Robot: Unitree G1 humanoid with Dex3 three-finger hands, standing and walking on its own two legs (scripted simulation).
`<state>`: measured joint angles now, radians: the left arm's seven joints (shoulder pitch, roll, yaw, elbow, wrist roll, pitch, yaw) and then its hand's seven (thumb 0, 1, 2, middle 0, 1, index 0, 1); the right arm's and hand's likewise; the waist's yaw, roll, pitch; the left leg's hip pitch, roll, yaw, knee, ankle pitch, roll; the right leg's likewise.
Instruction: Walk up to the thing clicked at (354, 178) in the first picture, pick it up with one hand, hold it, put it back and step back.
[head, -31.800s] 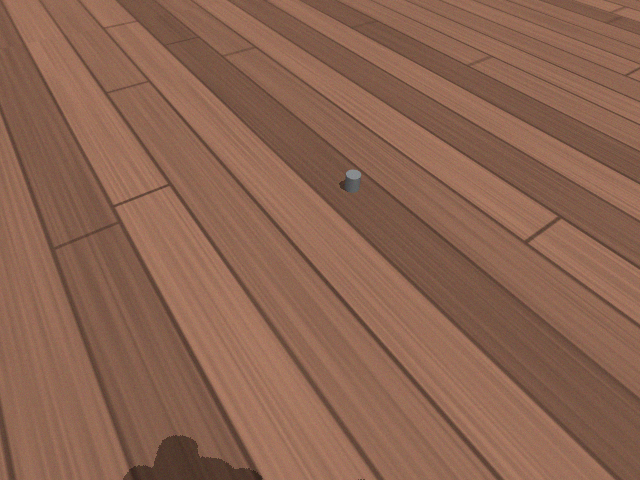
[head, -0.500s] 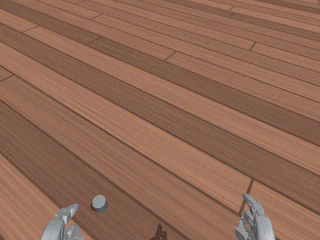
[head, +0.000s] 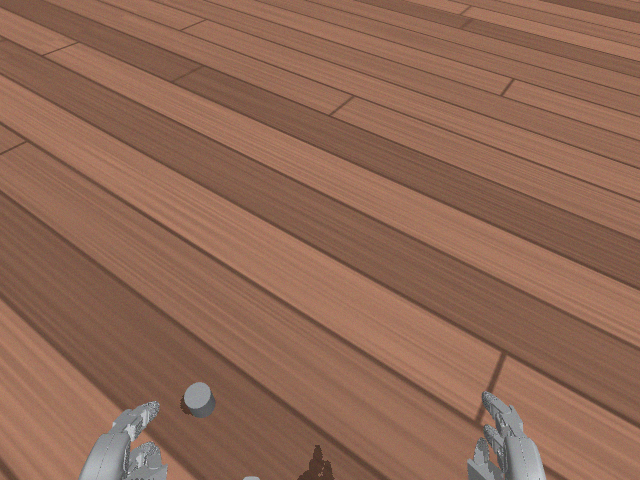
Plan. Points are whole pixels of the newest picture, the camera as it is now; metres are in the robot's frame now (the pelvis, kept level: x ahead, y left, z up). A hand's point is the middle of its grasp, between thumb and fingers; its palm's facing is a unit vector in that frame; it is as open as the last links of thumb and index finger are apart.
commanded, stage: home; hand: left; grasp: from above
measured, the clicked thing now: (200, 400) +0.45 +0.31 -0.67
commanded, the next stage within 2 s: stand in 1.38 s
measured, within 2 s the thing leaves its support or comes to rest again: neither
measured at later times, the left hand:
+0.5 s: hand (158, 474) +0.16 +0.18 -0.05, palm faces +0.04 -0.98 -0.20, open 7.4 cm
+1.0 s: hand (160, 468) +0.17 +0.18 -0.05, palm faces +0.04 -0.98 -0.20, open 7.4 cm
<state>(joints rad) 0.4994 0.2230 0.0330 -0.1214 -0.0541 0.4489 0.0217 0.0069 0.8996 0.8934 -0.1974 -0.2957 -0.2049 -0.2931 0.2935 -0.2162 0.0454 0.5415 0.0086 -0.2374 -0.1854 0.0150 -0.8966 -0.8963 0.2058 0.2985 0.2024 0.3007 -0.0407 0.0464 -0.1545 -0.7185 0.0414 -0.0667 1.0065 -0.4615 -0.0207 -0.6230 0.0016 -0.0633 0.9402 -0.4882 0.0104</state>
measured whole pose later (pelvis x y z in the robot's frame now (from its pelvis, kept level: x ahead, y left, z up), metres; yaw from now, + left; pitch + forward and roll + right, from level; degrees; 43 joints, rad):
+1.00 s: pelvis +0.01 +0.00 +0.00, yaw +0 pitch +10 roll -3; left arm 0.51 0.23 0.03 -0.12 -0.05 0.45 0.02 0.01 0.90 0.89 -0.20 -0.30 -0.20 -0.29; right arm 0.29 -0.22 0.04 0.54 0.01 -0.23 -0.18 0.01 -0.90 -0.90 0.21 0.30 0.20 0.30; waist -0.04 0.05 -0.16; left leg -0.71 0.04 -0.06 1.02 -0.48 -0.02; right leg -0.62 0.00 -0.06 0.94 -0.50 0.02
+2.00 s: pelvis +0.00 +0.02 +0.05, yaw +0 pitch -3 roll -1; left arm 0.23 0.29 0.04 0.95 0.03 0.02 0.04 0.00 0.90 0.89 -0.20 -0.30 -0.21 -0.30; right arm 0.18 -0.27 -0.04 1.01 -0.04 0.00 -0.02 0.01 -0.90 -0.90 0.20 0.30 0.20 0.30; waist 0.02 -0.01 0.05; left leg -0.26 -0.02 -0.01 0.58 -0.27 0.02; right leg -0.19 -0.06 -0.02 0.55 -0.31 0.05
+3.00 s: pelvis +0.01 +0.00 +0.07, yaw +1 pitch -3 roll +0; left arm 0.10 0.31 0.03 1.13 0.02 -0.01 0.02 0.00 0.90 0.89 -0.20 -0.30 -0.21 -0.30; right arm 0.11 -0.31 -0.01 1.14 -0.02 0.00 -0.01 0.01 -0.90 -0.90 0.20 0.30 0.20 0.30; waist 0.00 0.01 0.06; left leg -0.12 0.01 -0.03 0.34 -0.16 -0.02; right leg -0.06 -0.03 -0.04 0.33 -0.21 0.02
